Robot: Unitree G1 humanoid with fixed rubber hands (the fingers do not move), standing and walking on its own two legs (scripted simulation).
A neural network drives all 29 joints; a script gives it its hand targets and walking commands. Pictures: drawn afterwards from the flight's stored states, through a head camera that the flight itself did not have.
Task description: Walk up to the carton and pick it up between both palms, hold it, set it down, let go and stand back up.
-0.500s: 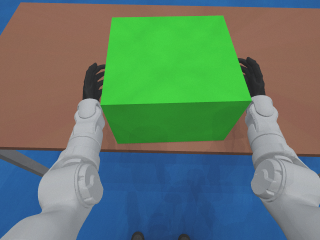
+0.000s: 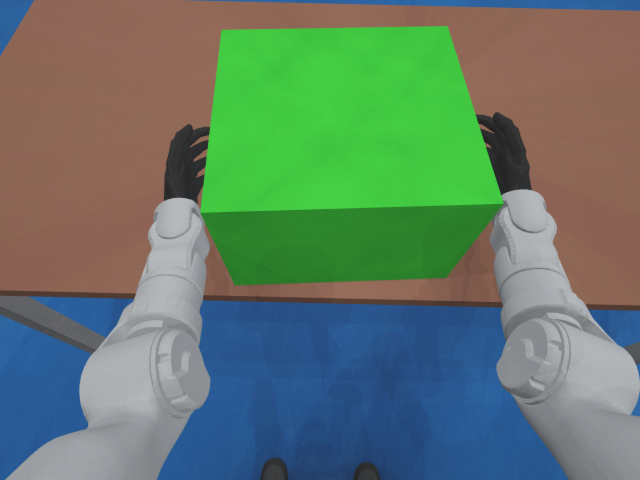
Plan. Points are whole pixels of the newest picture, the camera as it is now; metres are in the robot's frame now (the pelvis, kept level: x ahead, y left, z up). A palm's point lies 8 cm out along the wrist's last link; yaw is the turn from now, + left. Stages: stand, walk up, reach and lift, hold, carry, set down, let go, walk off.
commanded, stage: set down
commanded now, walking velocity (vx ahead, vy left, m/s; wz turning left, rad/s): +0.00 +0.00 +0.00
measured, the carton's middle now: (338, 159) +0.52 +0.01 +0.01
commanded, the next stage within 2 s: none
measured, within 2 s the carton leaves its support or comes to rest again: neither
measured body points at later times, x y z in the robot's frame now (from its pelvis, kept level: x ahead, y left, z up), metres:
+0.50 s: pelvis +0.00 +0.00 +0.00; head +0.11 +0.01 +0.44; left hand +0.45 +0.21 +0.04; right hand +0.47 -0.19 +0.06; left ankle -0.01 +0.13 -0.74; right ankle -0.01 -0.11 -0.74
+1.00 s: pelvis -0.01 +0.00 -0.02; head +0.11 +0.01 +0.42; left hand +0.46 +0.22 +0.03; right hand +0.48 -0.19 +0.04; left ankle -0.01 +0.13 -0.74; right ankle -0.01 -0.11 -0.74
